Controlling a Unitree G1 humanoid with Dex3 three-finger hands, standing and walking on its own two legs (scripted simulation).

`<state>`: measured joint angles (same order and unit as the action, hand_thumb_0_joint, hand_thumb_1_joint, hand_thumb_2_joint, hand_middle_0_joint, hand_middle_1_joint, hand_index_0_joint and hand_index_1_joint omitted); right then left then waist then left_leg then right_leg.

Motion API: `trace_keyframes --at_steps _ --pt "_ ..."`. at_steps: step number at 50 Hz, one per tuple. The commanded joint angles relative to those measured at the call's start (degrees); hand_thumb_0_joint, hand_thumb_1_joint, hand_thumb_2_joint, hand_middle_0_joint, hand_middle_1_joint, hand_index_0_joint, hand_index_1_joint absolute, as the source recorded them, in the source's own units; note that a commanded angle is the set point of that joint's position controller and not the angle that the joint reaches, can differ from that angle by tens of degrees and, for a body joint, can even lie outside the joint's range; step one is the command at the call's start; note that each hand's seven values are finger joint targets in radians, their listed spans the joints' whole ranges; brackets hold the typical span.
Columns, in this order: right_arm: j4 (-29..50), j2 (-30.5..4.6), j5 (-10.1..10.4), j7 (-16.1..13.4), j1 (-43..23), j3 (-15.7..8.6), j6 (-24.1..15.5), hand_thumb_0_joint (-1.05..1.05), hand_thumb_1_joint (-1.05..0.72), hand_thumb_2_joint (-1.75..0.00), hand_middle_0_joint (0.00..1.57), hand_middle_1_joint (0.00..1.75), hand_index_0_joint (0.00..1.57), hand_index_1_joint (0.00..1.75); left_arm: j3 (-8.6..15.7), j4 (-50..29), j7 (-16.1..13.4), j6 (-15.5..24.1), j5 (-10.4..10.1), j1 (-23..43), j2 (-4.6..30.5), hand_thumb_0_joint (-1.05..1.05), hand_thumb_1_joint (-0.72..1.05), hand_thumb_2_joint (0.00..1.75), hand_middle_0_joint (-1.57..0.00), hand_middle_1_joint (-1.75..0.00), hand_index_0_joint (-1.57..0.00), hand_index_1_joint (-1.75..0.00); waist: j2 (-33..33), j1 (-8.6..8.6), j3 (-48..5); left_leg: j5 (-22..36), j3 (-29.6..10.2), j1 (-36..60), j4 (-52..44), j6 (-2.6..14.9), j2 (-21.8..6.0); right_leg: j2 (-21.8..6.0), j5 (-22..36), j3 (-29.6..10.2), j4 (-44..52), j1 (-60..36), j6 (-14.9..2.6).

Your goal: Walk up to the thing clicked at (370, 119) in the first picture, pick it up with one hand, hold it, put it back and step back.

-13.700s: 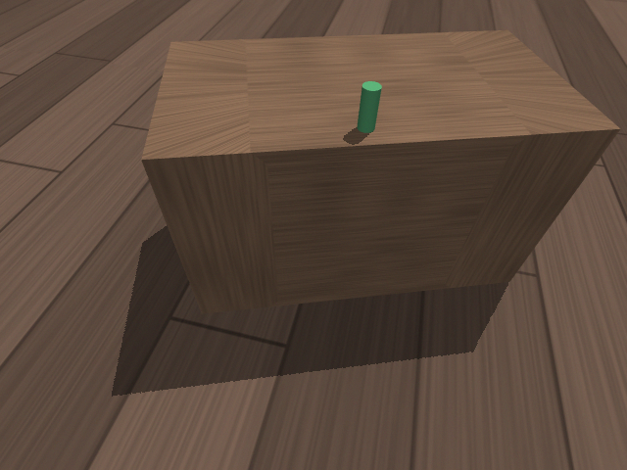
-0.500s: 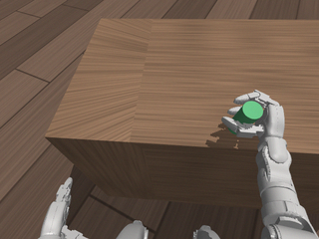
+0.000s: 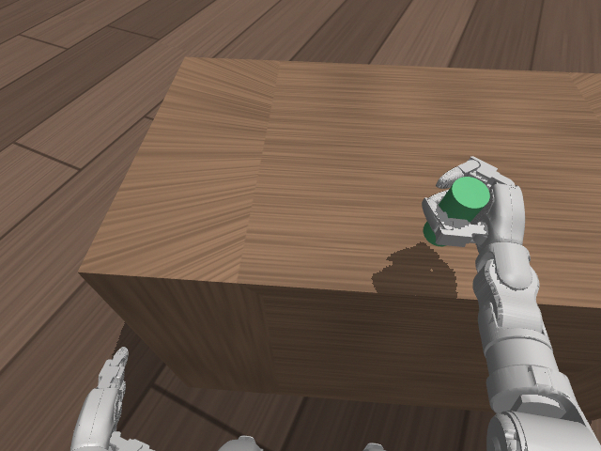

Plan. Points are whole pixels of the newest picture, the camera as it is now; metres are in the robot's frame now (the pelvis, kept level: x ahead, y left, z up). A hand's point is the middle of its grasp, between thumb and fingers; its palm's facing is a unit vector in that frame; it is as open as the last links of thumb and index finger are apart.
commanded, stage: settle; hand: right
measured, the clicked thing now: (452, 214) +0.42 -0.16 +0.08
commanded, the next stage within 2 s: lift in 0.24 s
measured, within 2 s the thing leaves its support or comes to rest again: neither
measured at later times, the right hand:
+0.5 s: hand (437, 181) +0.42 -0.12 +0.14, palm faces +0.04 +1.00 +0.00, open 6.3 cm
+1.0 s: hand (486, 173) +0.37 -0.15 +0.21, palm faces +0.06 +1.00 -0.01, open 6.3 cm
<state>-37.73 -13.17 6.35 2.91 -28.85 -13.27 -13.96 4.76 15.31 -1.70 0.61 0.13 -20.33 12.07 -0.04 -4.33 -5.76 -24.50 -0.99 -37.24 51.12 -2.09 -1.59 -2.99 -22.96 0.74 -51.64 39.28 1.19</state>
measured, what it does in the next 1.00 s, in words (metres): stands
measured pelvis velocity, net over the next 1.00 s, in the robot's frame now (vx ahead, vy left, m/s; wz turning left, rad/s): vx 0.00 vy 0.01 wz -0.01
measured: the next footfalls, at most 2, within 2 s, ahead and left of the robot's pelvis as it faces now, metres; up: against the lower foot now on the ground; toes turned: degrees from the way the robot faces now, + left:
none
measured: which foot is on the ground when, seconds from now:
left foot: down 0.00-1.00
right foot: down 0.00-1.00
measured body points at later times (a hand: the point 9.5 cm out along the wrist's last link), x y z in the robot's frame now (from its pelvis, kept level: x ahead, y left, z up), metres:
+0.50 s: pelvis +0.00 +0.01 +0.02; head +0.02 +0.01 +0.47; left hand +0.14 +0.27 -0.04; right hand +0.41 -0.18 +0.15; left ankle +0.01 +0.14 -0.69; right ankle +0.02 -0.13 -0.69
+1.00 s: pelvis +0.00 +0.01 +0.04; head -0.01 +0.03 +0.48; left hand +0.16 +0.26 -0.04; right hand +0.36 -0.20 +0.21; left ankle +0.01 +0.14 -0.69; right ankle +0.02 -0.13 -0.69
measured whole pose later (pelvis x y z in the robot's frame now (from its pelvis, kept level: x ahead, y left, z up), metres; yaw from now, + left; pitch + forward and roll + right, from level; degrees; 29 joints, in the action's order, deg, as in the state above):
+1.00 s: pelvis +0.00 +0.01 +0.04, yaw -1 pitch +1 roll +0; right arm -15.4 -12.6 10.5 3.4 -22.7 -10.7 7.5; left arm 4.4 28.8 -3.0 3.3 -1.7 -15.9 12.5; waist -1.9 -0.6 -3.0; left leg -18.5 -0.3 -18.3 36.1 -1.5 -2.1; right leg -2.3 -15.7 0.8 -34.5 19.5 1.8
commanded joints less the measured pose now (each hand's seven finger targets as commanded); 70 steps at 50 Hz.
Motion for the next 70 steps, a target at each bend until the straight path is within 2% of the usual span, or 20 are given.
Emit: trace_keyframes --at_steps 1,14,15,17,18,21,22,23,24,25,28,29,30,31,33,37,41,52,60,70 --pt "11.6 -8.3 1.1 0.6 -23.4 -1.0 -2.0 0.0 -0.37 -1.31 1.4 1.46 1.43 1.46 4.1 -8.5 -1.1 3.1 -0.6 3.0 8.2 0.0 -0.57 0.07 -0.06 -0.06 -0.05 -0.07 0.6 -0.24 -19.6 18.5 2.5 8.0 -7.9 1.58 1.9 1.6 15.4 0.3 7.6 -15.4 -1.7" --pt "14.3 -7.0 1.3 -1.4 -27.6 0.3 0.6 0.0 -0.39 -1.38 1.38 1.5 1.41 1.5 2.6 -2.9 -1.5 3.7 -0.6 4.3 6.8 0.0 -0.57 0.07 -0.06 -0.06 -0.05 -0.07 0.2 0.26 -17.9 18.5 1.9 11.4 -12.2 1.42 1.7 2.3 14.8 1.4 11.3 -19.2 -1.7" --pt "16.6 -9.6 1.2 -1.8 -29.4 -0.9 0.6 0.0 -0.4 -1.38 1.39 1.5 1.42 1.5 3.6 -3.7 -1.8 3.7 -0.7 5.8 7.7 0.0 -0.57 0.07 -0.06 -0.06 -0.04 -0.07 0.1 0.31 -18.6 18.5 1.6 12.1 -12.7 1.36 1.5 2.3 14.6 1.6 11.5 -19.6 -1.74" --pt "15.3 -7.8 1.1 -1.7 -28.4 0.1 1.3 0.0 -0.4 -1.38 1.4 1.51 1.43 1.51 1.5 -1.9 -1.6 3.7 -0.7 5.1 5.6 0.0 -0.57 0.07 -0.05 -0.05 -0.04 -0.07 1.0 0.72 -16.5 18.5 1.4 12.2 -13.4 1.22 1.3 2.5 14.5 1.8 11.9 -19.0 -1.8" --pt "14.7 -7.6 1.2 -1.8 -29.0 0.4 1.5 0.0 -0.43 -1.39 1.4 1.51 1.42 1.51 3.5 -2.0 -1.9 3.9 -0.7 5.8 7.4 0.0 -0.53 0.04 -0.05 -0.05 -0.06 -0.04 1.8 -0.54 -17.1 17.7 1.5 11.8 -13.7 1.16 1.4 2.3 13.5 1.6 12.3 -20.0 -1.86" --pt "16.2 -9.7 1.4 -1.6 -26.7 -1.0 2.2 0.0 -0.44 -1.38 1.41 1.51 1.43 1.51 4.4 -4.3 -2.1 4.2 -0.8 7.7 9.3 0.0 -0.52 0.03 -0.04 -0.05 -0.06 -0.04 2.6 1.12 -18.7 17.7 2.1 14.1 -14.5 1.15 1.6 2.2 14.2 1.5 13.6 -21.7 -1.72" --pt "13.0 -6.6 1.3 -1.3 -23.4 1.1 3.1 0.0 -0.46 -1.37 1.41 1.5 1.43 1.5 4.2 -2.9 -2.0 4.1 -0.9 5.3 8.8 0.0 -0.53 0.03 -0.04 -0.05 -0.05 -0.04 2.6 0.69 -17.8 18.2 2.3 14.2 -14.4 1.24 1.8 2.1 14.6 1.4 14.1 -22.1 -1.66" --pt "16.0 -7.0 1.7 -1.3 -24.0 0.6 3.2 0.0 -0.45 -1.37 1.42 1.5 1.44 1.5 3.0 -2.3 -1.7 4.2 -0.9 5.6 7.5 0.0 -0.53 0.04 -0.04 -0.05 -0.05 -0.04 1.4 2.12 -18.1 18.6 2.7 15.3 -14.5 1.37 1.9 2.1 15.6 1.2 14.8 -22.2 -1.48" --pt "18.2 -9.7 1.9 -1.5 -25.7 -1.0 3.0 0.0 -0.48 -1.37 1.43 1.51 1.44 1.51 3.8 -2.4 -1.8 4.1 -1.1 5.9 8.3 0.0 -0.52 0.03 -0.04 -0.05 -0.06 -0.04 0.6 1.96 -17.7 18.4 2.6 15.1 -14.9 1.37 1.9 2.2 15.4 1.5 15.0 -22.8 -1.44" --pt "18.7 -8.9 2.0 -1.4 -25.9 -0.5 3.2 0.0 -0.46 -1.36 1.41 1.49 1.43 1.49 1.9 -2.7 -1.7 4.2 -1.1 6.9 6.4 0.0 -0.53 0.04 -0.04 -0.05 -0.05 -0.04 0.8 2.39 -18.0 18.6 2.6 16.0 -15.1 1.4 1.8 2.2 15.7 1.4 15.2 -23.3 -1.41" --pt "22.1 -9.1 2.5 -1.7 -26.5 -0.3 3.9 0.0 -0.45 -1.37 1.42 1.51 1.44 1.51 3.2 -0.2 -2.0 4.4 -1.2 8.0 7.4 0.0 -0.53 0.03 -0.04 -0.05 -0.05 -0.04 -0.4 2.56 -16.6 18.9 2.6 16.0 -15.8 1.55 1.9 2.1 16.1 1.6 16.3 -24.7 -1.2" --pt "23.6 -8.6 2.4 -1.7 -27.0 0.6 4.3 0.0 -0.46 -1.37 1.42 1.51 1.44 1.51 0.9 -1.0 -1.9 4.6 -1.2 8.3 5.3 0.0 -0.53 0.03 -0.04 -0.05 -0.05 -0.04 -1.0 2.71 -16.4 18.7 2.3 16.5 -16.5 1.48 1.6 2.3 15.8 1.9 16.3 -24.7 -1.24" --pt "23.2 -7.9 2.7 -1.7 -25.8 0.7 4.8 0.0 -0.46 -1.36 1.42 1.5 1.43 1.5 2.9 -0.7 -2.2 4.7 -1.2 8.0 7.3 0.0 -0.53 0.04 -0.04 -0.05 -0.05 -0.04 0.7 2.06 -16.7 19.3 2.6 17.1 -16.7 1.45 1.9 2.1 16.3 1.6 16.8 -25.5 -1.33" --pt "25.5 -8.6 2.8 -1.9 -25.5 0.7 5.0 0.0 -0.46 -1.36 1.42 1.5 1.44 1.5 1.5 -1.3 -2.1 4.8 -1.2 10.1 6.2 0.0 -0.53 0.03 -0.04 -0.05 -0.05 -0.04 0.0 3.12 -15.5 18.9 2.6 18.3 -17.1 1.44 1.7 2.2 15.9 1.8 17.3 -24.7 -1.33" --pt "25.5 -9.2 3.1 -1.7 -23.3 0.1 6.7 0.0 -0.46 -1.36 1.41 1.49 1.43 1.49 3.3 0.8 -2.4 4.6 -1.4 8.1 7.8 0.0 -0.53 0.04 -0.04 -0.05 -0.05 -0.04 0.1 2.56 -15.2 19.4 2.5 18.1 -17.8 1.31 1.6 2.3 16.3 2.0 17.7 -26.0 -1.43" --pt "27.0 -8.0 3.6 -0.6 -19.0 0.8 10.4 0.0 -0.48 -1.35 1.41 1.48 1.43 1.48 1.2 3.3 -1.9 4.5 -1.6 7.3 5.9 0.0 -0.53 0.03 -0.04 -0.05 -0.05 -0.04 1.0 2.99 -12.2 19.9 2.9 18.6 -18.8 1.01 1.5 2.3 16.8 2.1 18.8 -26.1 -1.48" --pt "30.8 -8.9 4.4 0.2 -19.1 0.0 13.8 0.0 -0.49 -1.34 1.41 1.47 1.42 1.47 3.3 3.0 -1.9 4.9 -1.8 9.0 8.2 0.0 -0.54 0.04 -0.04 -0.05 -0.05 -0.04 2.6 2.55 -11.7 19.7 2.9 19.2 -20.2 0.71 1.3 2.5 16.2 2.1 19.7 -27.2 -1.67" --pt "40.5 -7.9 5.2 0.5 -18.2 0.7 19.8 0.0 -0.51 -1.33 1.41 1.46 1.42 1.46 1.9 4.8 -1.8 6.9 -2.1 10.5 7.1 0.0 -0.53 0.03 -0.04 -0.05 -0.05 -0.04 0.1 3.26 -10.7 16.8 4.0 19.7 -22.3 1.34 1.6 2.3 14.4 1.3 22.5 -30.6 -1.39" --pt "43.4 -9.9 5.6 0.6 -15.0 -2.1 24.9 0.0 -0.49 -1.33 1.4 1.47 1.41 1.47 1.2 7.8 -0.9 7.2 -2.3 11.8 6.3 0.0 -0.53 0.03 -0.04 -0.05 -0.05 -0.04 -0.6 4.57 -8.9 17.1 3.9 21.8 -23.9 1.14 1.3 2.9 14.6 1.6 23.4 -29.6 -1.61" --pt "47.0 -10.4 6.3 1.2 -14.9 -2.8 28.6 0.0 -0.47 -1.34 1.4 1.48 1.42 1.48 3.3 8.2 -1.3 8.6 -2.4 13.3 8.5 0.0 -0.54 0.03 -0.04 -0.05 -0.05 -0.04 1.1 3.9 -8.5 15.6 4.3 22.1 -25.2 1.05 1.4 2.9 13.6 1.2 24.7 -31.2 -1.91"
